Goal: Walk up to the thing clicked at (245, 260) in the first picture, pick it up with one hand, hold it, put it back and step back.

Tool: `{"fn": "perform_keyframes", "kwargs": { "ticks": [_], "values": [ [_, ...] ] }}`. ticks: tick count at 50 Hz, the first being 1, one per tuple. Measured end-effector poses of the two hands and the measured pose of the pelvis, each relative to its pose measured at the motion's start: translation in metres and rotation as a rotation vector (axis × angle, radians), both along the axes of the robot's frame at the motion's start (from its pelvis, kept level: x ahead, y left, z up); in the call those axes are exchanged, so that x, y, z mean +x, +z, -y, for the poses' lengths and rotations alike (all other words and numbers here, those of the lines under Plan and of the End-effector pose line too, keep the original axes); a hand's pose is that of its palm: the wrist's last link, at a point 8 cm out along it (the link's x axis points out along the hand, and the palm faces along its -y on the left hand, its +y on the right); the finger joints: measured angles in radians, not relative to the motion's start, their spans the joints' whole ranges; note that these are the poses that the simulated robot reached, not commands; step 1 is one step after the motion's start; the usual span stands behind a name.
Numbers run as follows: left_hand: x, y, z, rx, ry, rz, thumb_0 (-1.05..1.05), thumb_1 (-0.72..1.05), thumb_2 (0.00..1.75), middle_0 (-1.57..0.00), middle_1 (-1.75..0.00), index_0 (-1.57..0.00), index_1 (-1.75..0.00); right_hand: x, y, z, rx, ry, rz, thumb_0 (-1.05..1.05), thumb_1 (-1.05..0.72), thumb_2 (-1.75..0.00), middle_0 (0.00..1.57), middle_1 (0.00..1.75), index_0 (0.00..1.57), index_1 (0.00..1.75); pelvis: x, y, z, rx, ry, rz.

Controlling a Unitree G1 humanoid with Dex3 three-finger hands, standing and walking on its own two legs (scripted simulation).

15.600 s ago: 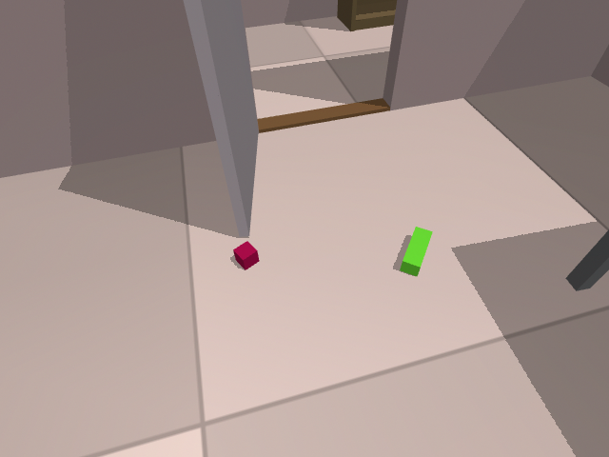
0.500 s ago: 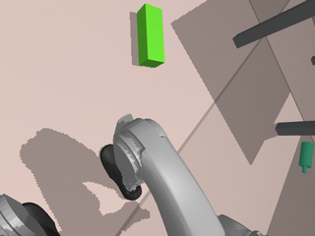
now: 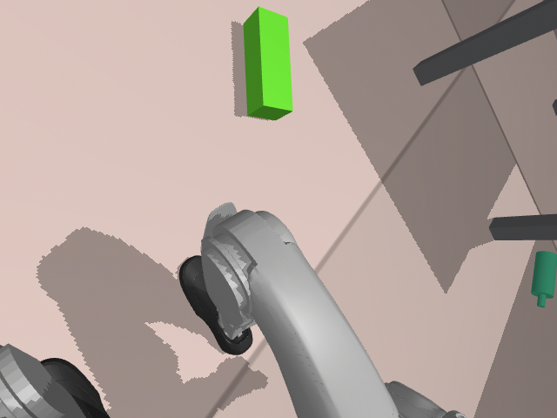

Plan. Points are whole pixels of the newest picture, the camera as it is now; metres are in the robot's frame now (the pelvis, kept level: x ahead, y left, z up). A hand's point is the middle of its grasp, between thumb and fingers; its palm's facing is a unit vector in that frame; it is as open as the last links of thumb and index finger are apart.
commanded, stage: close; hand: left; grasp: from above
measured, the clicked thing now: out of the picture +0.46 +0.34 -0.30
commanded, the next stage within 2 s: settle in 0.06 s
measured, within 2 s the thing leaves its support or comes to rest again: leaves its support in 0.52 s
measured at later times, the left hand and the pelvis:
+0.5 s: hand out of the picture +0.47 +0.33 -0.26, palm faces -0.23 -0.37 -0.90, open 8.9 cm; pelvis +0.00 +0.00 +0.00, yaw +1 degrees
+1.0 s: hand out of the picture +0.46 +0.35 -0.18, palm faces -0.23 -0.36 -0.90, open 7.0 cm; pelvis +0.01 -0.01 +0.01, yaw +5 degrees
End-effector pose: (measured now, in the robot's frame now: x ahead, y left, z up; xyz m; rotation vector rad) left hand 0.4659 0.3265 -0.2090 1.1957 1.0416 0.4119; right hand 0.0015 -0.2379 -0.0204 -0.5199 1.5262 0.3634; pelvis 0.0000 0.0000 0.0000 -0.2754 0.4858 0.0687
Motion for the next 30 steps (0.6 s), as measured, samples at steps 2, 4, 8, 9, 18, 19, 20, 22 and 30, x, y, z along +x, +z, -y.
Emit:
{"fn": "perform_keyframes", "kwargs": {
  "ticks": [2,4,8,9,18,19,20,22,30],
  "values": [
    [0.000,0.000,0.000,0.000,-0.001,0.001,0.00,-0.02,0.60,-0.60,-0.72,-0.68,-0.69,0.000,0.000,0.000,0.000,0.000,-0.002,0.01,-0.92,-0.90,0.20,0.30,0.20,0.30,0.000,0.000,0.000,0.000,0.001,0.000],
    [0.000,0.000,0.000,0.000,-0.002,0.002,0.00,-0.02,0.60,-0.60,-0.71,-0.68,-0.69,0.000,0.001,0.000,-0.001,0.000,-0.003,0.01,-0.92,-0.90,0.20,0.30,0.20,0.30,0.000,0.000,0.000,0.000,0.001,0.000],
    [0.000,0.000,0.000,0.001,-0.003,0.001,0.00,-0.02,0.60,-0.61,-0.71,-0.68,-0.68,0.000,0.001,0.000,0.000,0.001,-0.002,0.01,-0.92,-0.90,0.20,0.30,0.20,0.30,0.000,0.000,0.000,0.001,0.002,-0.001],
    [0.000,0.000,0.000,0.001,-0.003,0.001,0.00,-0.02,0.60,-0.61,-0.71,-0.69,-0.68,0.000,0.001,0.000,0.000,0.000,-0.001,0.01,-0.92,-0.90,0.20,0.30,0.20,0.30,0.000,0.000,0.000,0.001,0.002,-0.001],
    [0.000,0.001,-0.003,-0.007,0.001,0.003,0.01,-0.01,0.58,-0.62,-0.71,-0.70,-0.69,-0.001,0.000,0.000,0.002,-0.012,-0.003,0.00,-0.93,-0.90,0.20,0.30,0.20,0.30,0.000,0.000,0.000,0.005,0.002,-0.007],
    [0.000,0.001,-0.003,-0.009,0.002,0.002,0.01,-0.01,0.58,-0.62,-0.70,-0.71,-0.70,-0.001,0.000,0.000,0.002,-0.014,-0.005,0.00,-0.93,-0.90,0.20,0.30,0.20,0.30,0.000,0.001,0.000,0.006,0.002,-0.009],
    [0.000,0.002,-0.004,-0.010,0.002,0.001,0.01,0.00,0.57,-0.62,-0.70,-0.71,-0.70,-0.002,0.000,0.000,0.002,-0.016,-0.006,0.00,-0.93,-0.90,0.20,0.30,0.20,0.30,0.000,0.001,0.001,0.007,0.003,-0.011],
    [0.000,0.003,-0.006,-0.011,0.001,0.004,0.00,0.01,0.55,-0.62,-0.69,-0.73,-0.71,-0.001,0.000,0.001,0.003,-0.018,-0.009,0.00,-0.93,-0.90,0.20,0.30,0.20,0.30,0.000,0.001,0.001,0.011,0.003,-0.016],
    [-0.002,0.018,-0.020,-0.005,0.022,0.034,-0.01,0.10,0.46,-0.60,-0.66,-0.85,-0.73,0.007,-0.002,0.004,0.009,-0.036,-0.014,0.00,-0.93,-0.90,0.20,0.30,0.20,0.30,0.004,0.006,0.003,0.020,0.007,-0.052]
  ]
}}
